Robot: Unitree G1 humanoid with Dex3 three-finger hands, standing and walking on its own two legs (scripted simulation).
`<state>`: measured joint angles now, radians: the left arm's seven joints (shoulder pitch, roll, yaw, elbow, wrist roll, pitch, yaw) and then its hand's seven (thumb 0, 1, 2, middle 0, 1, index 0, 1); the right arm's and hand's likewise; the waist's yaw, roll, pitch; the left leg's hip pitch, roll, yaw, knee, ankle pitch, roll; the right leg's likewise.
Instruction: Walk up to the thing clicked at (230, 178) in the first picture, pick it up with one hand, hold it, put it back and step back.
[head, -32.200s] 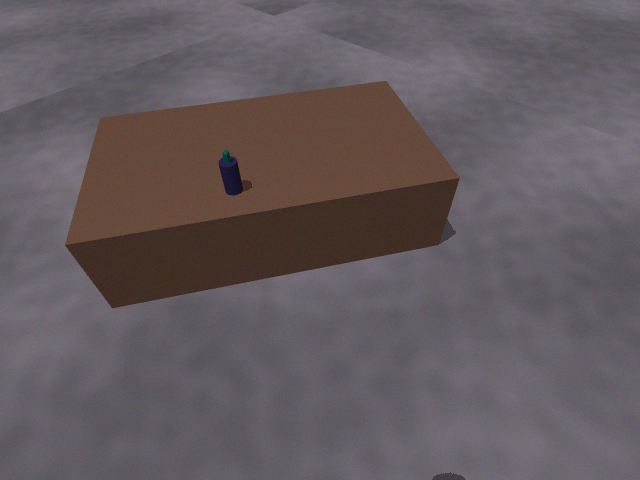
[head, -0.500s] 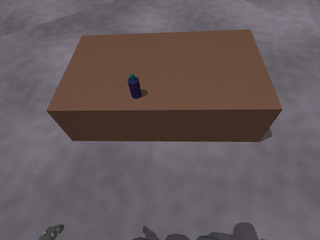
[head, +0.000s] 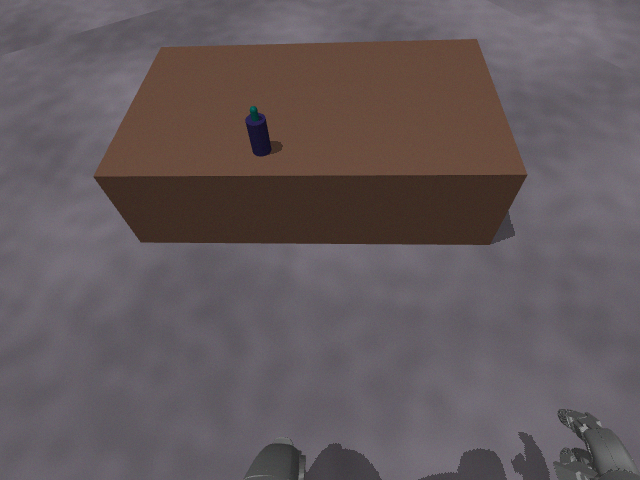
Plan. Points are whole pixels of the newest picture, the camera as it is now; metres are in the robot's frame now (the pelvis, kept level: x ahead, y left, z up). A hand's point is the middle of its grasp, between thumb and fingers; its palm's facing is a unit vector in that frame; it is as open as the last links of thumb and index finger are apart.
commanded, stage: step back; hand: left
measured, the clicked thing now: (257, 129) +1.08 +0.25 -0.31
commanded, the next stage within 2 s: stand in 1.16 s
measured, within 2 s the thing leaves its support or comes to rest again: neither
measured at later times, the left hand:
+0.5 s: hand out of the picture -0.05 +0.27 -0.13, palm faces +0.08 -0.92 -0.38, open 7.4 cm
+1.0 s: hand out of the picture +0.01 +0.31 -0.14, palm faces +0.07 -0.93 -0.37, open 7.4 cm
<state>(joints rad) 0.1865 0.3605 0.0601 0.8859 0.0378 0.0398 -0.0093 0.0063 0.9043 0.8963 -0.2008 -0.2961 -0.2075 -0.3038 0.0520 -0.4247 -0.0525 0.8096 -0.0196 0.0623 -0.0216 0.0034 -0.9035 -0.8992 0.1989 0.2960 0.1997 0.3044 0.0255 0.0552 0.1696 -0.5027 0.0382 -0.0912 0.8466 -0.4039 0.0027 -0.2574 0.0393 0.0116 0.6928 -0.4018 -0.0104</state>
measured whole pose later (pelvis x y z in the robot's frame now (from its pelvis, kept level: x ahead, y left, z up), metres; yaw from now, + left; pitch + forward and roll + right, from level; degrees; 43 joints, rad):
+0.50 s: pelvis -0.08 -0.01 +0.01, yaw +3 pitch -4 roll +0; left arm 0.24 0.39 0.07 1.00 0.03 -0.01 -0.02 0.01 0.90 0.90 -0.20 -0.30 -0.21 -0.30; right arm 0.20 -0.35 -0.04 0.98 -0.04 0.01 0.03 0.01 -0.90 -0.90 0.20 0.30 0.20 0.30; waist 0.01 0.00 0.06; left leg -0.22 0.02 -0.02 0.62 -0.34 0.00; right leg -0.25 0.00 -0.02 0.59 -0.29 -0.01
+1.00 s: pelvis -0.04 +0.03 +0.01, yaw +4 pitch -1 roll +0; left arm 0.16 0.41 0.05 1.03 0.01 -0.01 0.00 0.01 0.90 0.90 -0.20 -0.30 -0.21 -0.30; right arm 0.15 -0.33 -0.03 1.02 -0.04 -0.02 0.01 0.01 -0.90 -0.90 0.20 0.30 0.20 0.30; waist 0.01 -0.03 0.08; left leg -0.26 0.01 0.01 0.59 -0.31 0.00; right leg -0.24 -0.03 -0.01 0.59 -0.34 -0.02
